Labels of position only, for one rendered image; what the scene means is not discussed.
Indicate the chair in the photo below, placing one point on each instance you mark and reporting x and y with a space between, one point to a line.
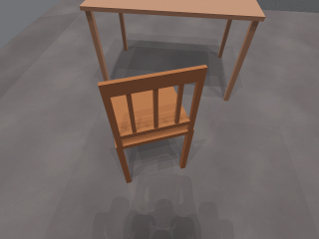
145 109

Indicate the table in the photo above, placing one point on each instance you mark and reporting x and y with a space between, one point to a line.
243 10

